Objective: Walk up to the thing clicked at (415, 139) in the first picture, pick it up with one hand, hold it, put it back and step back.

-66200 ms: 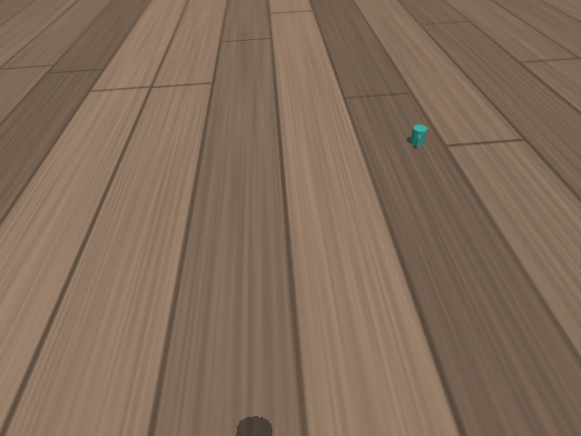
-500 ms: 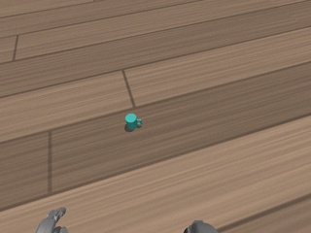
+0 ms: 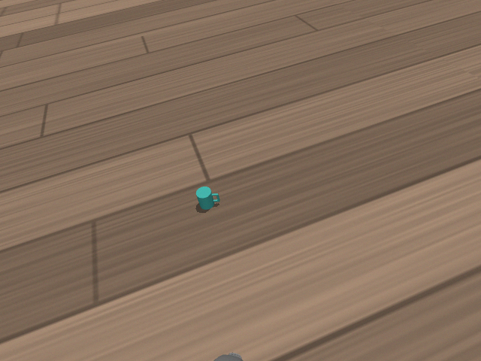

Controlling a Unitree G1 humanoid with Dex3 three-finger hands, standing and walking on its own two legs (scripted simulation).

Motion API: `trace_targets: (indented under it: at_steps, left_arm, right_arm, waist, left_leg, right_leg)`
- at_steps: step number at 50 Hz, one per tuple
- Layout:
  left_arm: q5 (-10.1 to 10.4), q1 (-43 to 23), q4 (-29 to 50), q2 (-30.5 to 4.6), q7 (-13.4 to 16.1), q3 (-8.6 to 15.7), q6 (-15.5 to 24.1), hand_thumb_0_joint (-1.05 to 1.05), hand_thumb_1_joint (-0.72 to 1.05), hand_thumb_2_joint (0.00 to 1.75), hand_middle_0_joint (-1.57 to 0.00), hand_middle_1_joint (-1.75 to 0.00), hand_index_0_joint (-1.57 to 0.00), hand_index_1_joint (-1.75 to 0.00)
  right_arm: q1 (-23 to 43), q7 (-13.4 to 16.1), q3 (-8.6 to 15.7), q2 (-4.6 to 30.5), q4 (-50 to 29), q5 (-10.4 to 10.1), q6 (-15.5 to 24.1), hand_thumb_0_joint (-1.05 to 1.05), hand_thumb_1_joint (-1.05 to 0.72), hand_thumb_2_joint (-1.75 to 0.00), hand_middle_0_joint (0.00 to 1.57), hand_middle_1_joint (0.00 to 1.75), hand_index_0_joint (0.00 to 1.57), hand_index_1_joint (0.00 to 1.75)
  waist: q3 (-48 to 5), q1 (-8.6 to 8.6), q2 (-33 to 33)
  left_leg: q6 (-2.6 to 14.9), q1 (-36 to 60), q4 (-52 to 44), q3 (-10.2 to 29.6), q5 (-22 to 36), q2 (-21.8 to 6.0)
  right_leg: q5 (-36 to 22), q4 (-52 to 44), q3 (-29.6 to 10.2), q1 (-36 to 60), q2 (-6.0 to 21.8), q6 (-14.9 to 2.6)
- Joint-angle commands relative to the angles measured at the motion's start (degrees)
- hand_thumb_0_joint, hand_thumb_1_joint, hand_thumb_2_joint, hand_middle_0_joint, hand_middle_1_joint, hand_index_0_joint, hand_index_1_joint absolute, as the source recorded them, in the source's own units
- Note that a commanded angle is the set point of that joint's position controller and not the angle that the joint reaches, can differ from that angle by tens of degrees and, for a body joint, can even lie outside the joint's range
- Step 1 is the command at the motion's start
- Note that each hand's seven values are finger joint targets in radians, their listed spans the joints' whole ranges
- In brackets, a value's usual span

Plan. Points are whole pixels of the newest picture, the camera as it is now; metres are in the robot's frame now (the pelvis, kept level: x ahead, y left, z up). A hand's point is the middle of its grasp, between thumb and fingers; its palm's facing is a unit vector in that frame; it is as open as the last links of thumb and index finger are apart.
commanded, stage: step back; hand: left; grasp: from above
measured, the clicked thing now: (208, 198) +1.04 +0.33 -0.72
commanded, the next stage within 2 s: stand in 1.00 s
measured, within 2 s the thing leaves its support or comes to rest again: neither
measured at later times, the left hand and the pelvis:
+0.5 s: hand out of the picture +0.04 +0.28 -0.15, palm faces +0.05 -0.93 -0.38, open 7.3 cm; pelvis -0.01 +0.00 +0.00, yaw +4 degrees
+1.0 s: hand out of the picture +0.11 +0.29 -0.15, palm faces +0.11 -0.92 -0.38, open 7.3 cm; pelvis +0.04 +0.01 +0.00, yaw +6 degrees
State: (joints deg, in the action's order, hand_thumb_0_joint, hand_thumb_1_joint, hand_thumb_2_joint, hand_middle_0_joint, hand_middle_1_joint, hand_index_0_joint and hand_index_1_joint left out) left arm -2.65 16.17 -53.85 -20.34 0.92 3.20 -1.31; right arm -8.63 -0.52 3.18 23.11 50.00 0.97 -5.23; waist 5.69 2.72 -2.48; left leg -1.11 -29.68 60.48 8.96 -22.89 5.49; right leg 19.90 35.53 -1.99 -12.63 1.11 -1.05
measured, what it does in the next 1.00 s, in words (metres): steps on the spot: left foot, then right foot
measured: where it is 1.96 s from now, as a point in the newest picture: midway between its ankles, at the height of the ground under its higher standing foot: outside the picture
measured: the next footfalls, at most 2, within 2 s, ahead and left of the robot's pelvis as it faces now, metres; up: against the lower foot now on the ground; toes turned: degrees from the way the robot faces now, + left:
left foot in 0.18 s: -0.01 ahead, +0.15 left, +0.00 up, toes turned +3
right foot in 0.50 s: +0.12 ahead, -0.11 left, +0.00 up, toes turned +3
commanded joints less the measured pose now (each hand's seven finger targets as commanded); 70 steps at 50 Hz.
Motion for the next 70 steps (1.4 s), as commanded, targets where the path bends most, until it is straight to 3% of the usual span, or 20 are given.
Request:
trace_targets:
  at_steps: [1, 5, 9, 10, 11, 12, 13, 16, 21, 24, 26, 27, 29, 32, 37, 40, 43, 47, 57, 70]
  left_arm:
    - [0.0, -7.28, 7.11, -15.44, 0.9, 5.07, 3.3, 0.0, 0.9, 0.9, -0.2, -0.3, -0.2, -0.3]
    - [-0.88, -3.14, 6.07, -17.12, 0.1, 6.18, 3.01, 0.0, 0.9, 0.9, -0.2, -0.3, -0.2, -0.3]
    - [-0.12, -3.59, 6.02, -15.53, -0.61, 4.36, 1.55, 0.0, 0.9, 0.9, -0.2, -0.3, -0.2, -0.3]
    - [0.09, -1.96, 6.19, -12.12, -0.64, 3.45, 1.34, 0.0, 0.9, 0.9, -0.2, -0.3, -0.2, -0.3]
    - [1.0, -1.53, 7.2, -7.58, -0.93, 2.24, 1.44, 0.0, 0.9, 0.9, -0.2, -0.3, -0.2, -0.3]
    - [0.84, -8.41, 7.13, -13.34, -0.69, 3.95, 1.75, 0.0, 0.9, 0.9, -0.2, -0.3, -0.2, -0.3]
    - [0.54, -11.19, 7.17, -16.64, -0.78, 4.57, 2.05, 0.0, 0.9, 0.9, -0.2, -0.3, -0.2, -0.3]
    - [1.46, -5.83, 5.29, -14.34, -1.74, 4.0, 2.97, 0.0, 0.9, 0.9, -0.2, -0.3, -0.2, -0.3]
    - [1.52, -6.81, 4.34, -12.33, -2.56, 3.48, 3.48, 0.0, 0.9, 0.9, -0.2, -0.3, -0.2, -0.3]
    - [1.66, -1.59, 0.73, -11.5, -1.54, 3.78, 4.09, 0.0, 0.9, 0.9, -0.2, -0.3, -0.2, -0.3]
    - [0.87, 1.02, -0.48, -14.76, -0.42, 4.7, 4.88, 0.0, 0.9, 0.9, -0.2, -0.3, -0.2, -0.3]
    - [0.49, -0.5, 0.73, -18.59, -0.09, 5.15, 5.23, 0.0, 0.9, 0.9, -0.2, -0.3, -0.2, -0.3]
    - [0.49, -8.81, 3.12, -19.3, -0.28, 4.79, 4.68, 0.0, 0.9, 0.9, -0.2, -0.3, -0.2, -0.3]
    - [0.93, -8.76, 2.32, -15.71, -0.17, 3.95, 5.15, 0.0, 0.9, 0.9, -0.2, -0.3, -0.2, -0.3]
    - [1.41, -10.61, 1.87, -15.35, 0.07, 3.86, 4.73, 0.0, 0.9, 0.9, -0.2, -0.3, -0.2, -0.3]
    - [2.36, -11.82, 2.27, -13.26, 0.26, 2.66, 3.86, 0.0, 0.9, 0.9, -0.2, -0.3, -0.2, -0.3]
    - [3.31, -10.14, 0.48, -11.79, 0.36, 2.06, 3.08, 0.0, 0.9, 0.9, -0.2, -0.3, -0.2, -0.3]
    - [2.35, -11.12, -1.05, -13.91, 0.23, 2.08, 3.8, 0.0, 0.9, 0.9, -0.2, -0.3, -0.2, -0.3]
    - [2.59, -12.54, -6.02, -11.68, -0.37, -0.68, 3.66, 0.0, 0.9, 0.9, -0.2, -0.3, -0.2, -0.3]
    - [2.07, -14.31, -8.71, -11.8, -0.74, -0.92, 3.75, 0.0, 0.9, 0.9, -0.2, -0.3, -0.2, -0.3]
  right_arm:
    - [-2.22, 0.38, 2.89, 9.63, -2.39, -0.03, 2.77, 0.0, -0.9, -0.9, 0.2, 0.3, 0.2, 0.3]
    - [0.89, -0.43, 2.53, 9.8, -2.98, 0.86, 4.58, 0.0, -0.9, -0.9, 0.2, 0.3, 0.2, 0.3]
    - [-6.56, 0.0, 3.63, 9.53, 1.5, 1.48, 6.47, 0.0, -0.9, -0.9, 0.2, 0.3, 0.2, 0.3]
    - [-8.93, 0.21, 4.51, 10.87, 2.29, 1.78, 7.11, 0.0, -0.9, -0.9, 0.2, 0.3, 0.2, 0.3]
    - [-10.25, 0.52, 5.37, 15.17, 1.79, 2.54, 7.48, 0.0, -0.9, -0.9, 0.2, 0.3, 0.2, 0.3]
    - [-10.41, 0.37, 5.83, 20.59, 1.31, 2.05, 7.38, 0.0, -0.9, -0.9, 0.2, 0.3, 0.2, 0.3]
    - [-8.3, 0.3, 6.01, 20.03, 1.25, 1.34, 7.47, 0.0, -0.9, -0.9, 0.2, 0.3, 0.2, 0.3]
    - [-4.99, 0.58, 4.09, 12.99, -0.02, 1.49, 8.55, 0.0, -0.9, -0.9, 0.2, 0.3, 0.2, 0.3]
    - [-5.19, 0.39, 4.12, 13.11, -0.22, 1.27, 8.27, 0.0, -0.9, -0.9, 0.2, 0.3, 0.2, 0.3]
    - [-1.22, 0.49, 2.91, 11.06, -1.0, 0.55, 6.88, 0.0, -0.9, -0.9, 0.2, 0.3, 0.2, 0.3]
    - [-4.15, 0.79, 0.72, 5.21, -1.29, -0.32, 6.35, 0.0, -0.9, -0.9, 0.2, 0.3, 0.2, 0.3]
    - [-6.3, 1.1, 0.18, 3.42, -1.48, -0.41, 6.11, 0.0, -0.9, -0.9, 0.2, 0.3, 0.2, 0.3]
    - [-8.04, 1.65, 2.52, 9.99, 1.88, -0.1, 5.29, 0.0, -0.9, -0.9, 0.2, 0.3, 0.2, 0.3]
    - [-7.24, 1.3, 1.9, 8.92, 3.72, -0.22, 5.64, 0.0, -0.9, -0.9, 0.2, 0.3, 0.2, 0.3]
    - [-7.37, 1.37, 1.5, 7.67, 5.3, 0.25, 5.86, 0.0, -0.9, -0.9, 0.2, 0.3, 0.2, 0.3]
    - [-7.63, 1.77, 2.26, 8.34, 6.75, 0.97, 6.54, 0.0, -0.9, -0.9, 0.2, 0.3, 0.2, 0.3]
    - [2.66, 1.56, 2.49, 13.41, 4.69, 0.25, 6.61, 0.0, -0.9, -0.9, 0.2, 0.3, 0.2, 0.3]
    - [3.42, 1.35, 1.33, 9.76, 6.01, 0.33, 6.08, 0.0, -0.9, -0.9, 0.2, 0.3, 0.2, 0.3]
    - [4.88, 1.06, -0.09, 9.32, 9.08, -0.66, 7.86, 0.0, -0.9, -0.9, 0.2, 0.3, 0.2, 0.3]
    - [7.43, 0.79, -0.43, 8.38, 10.26, -0.65, 7.46, 0.0, -0.9, -0.9, 0.2, 0.3, 0.2, 0.3]
  waist:
    - [-1.23, -1.88, 9.06]
    - [-2.31, 2.16, 16.75]
    - [-4.91, -1.86, 9.8]
    - [-7.17, -2.35, 1.57]
    - [-6.8, -2.69, -11.14]
    - [-0.39, -5.65, -7.38]
    - [4.81, -5.54, -4.97]
    - [3.14, -2.56, -3.1]
    - [-0.13, -3.79, -9.19]
    - [-3.39, -0.02, -7.09]
    - [-6.7, 0.82, 5.91]
    - [-6.98, -0.15, 13.36]
    - [-2.31, -2.2, 9.36]
    - [-3.66, -1.86, 8.61]
    - [-7.5, -2.14, 12.66]
    - [-10.12, -3.73, 9.78]
    - [-8.95, -0.15, -0.8]
    - [-8.81, -1.57, 1.38]
    - [-10.64, -2.5, 0.99]
    - [-7.32, -2.52, 1.9]
  left_leg:
    - [-1.44, 3.47, 2.49, -0.47, 2.3, -0.35]
    - [-1.24, 0.15, -18.47, -5.48, -6.71, -4.57]
    - [1.49, 22.04, -41.18, -9.64, 2.7, -2.78]
    - [2.97, 30.66, -42.01, -1.4, 1.55, -6.71]
    - [7.29, 32.46, -46.9, 19.29, -11.73, -19.07]
    - [14.75, 20.79, -50.27, 31.51, -28.12, -25.71]
    - [16.74, 14.45, -52.11, 30.57, -30.19, -26.85]
    - [11.55, 22.42, -46.67, 12.33, -7.58, -18.36]
    - [11.19, 15.55, -43.1, 3.26, 0.6, -16.43]
    - [7.97, 7.44, -32.63, -1.48, 5.77, -14.01]
    - [4.49, 1.96, -17.82, -5.67, 0.08, -7.49]
    - [2.04, -1.44, -11.08, -5.21, -9.03, -2.72]
    - [1.91, 7.87, -6.76, -2.47, -12.19, -6.36]
    - [2.47, 6.01, -8.88, -1.6, -7.1, -6.43]
    - [1.18, 11.95, -22.21, -7.86, -3.53, -6.93]
    - [2.11, 20.76, -34.84, -7.02, 16.13, -7.14]
    - [9.11, 14.27, -34.69, 3.27, 20.33, -17.64]
    - [4.32, 12.88, -32.25, -3.16, 17.24, -12.12]
    - [2.78, 23.81, -37.65, -3.23, 33.41, -13.52]
    - [1.73, 23.17, -44.8, -4.05, 20.31, -13.04]
  right_leg:
    - [9.71, -16.46, -8.0, -7.17, 8.23, -6.93]
    - [22.79, -17.43, -12.94, 5.82, 12.18, -8.19]
    - [9.79, -5.52, -5.29, -2.91, 9.37, -6.0]
    - [7.21, 4.57, -1.49, -10.24, 6.2, -4.02]
    - [11.98, 16.67, 3.99, -21.99, -0.86, -0.62]
    - [13.41, 19.66, -0.45, -25.57, 0.18, -0.24]
    - [11.84, 22.09, -3.73, -23.52, 2.12, -0.88]
    - [3.37, 17.51, -2.49, -23.78, 2.35, -0.85]
    - [1.23, 4.15, 2.34, -9.67, 1.44, 0.54]
    - [-7.86, -7.07, 5.5, 6.39, -1.84, 0.44]
    - [-7.19, -12.58, -5.86, 13.69, 4.54, -0.96]
    - [2.9, -20.45, -25.87, 9.71, 17.35, -5.76]
    - [14.66, -21.27, -28.34, -6.31, 21.2, -12.95]
    - [3.5, -17.69, -16.39, -1.87, 15.03, -8.54]
    - [-16.89, -11.6, -9.58, -0.37, 14.42, -8.38]
    - [-28.68, -2.46, -3.88, -2.06, 10.89, -4.06]
    - [-5.85, 0.11, 2.83, -0.95, 1.59, -0.07]
    - [-16.7, -5.97, -2.68, 3.44, 6.96, -1.98]
    - [-28.1, -10.91, -0.29, 8.01, 6.29, -0.42]
    - [-18.44, -18.01, -0.86, 8.71, 6.87, 0.22]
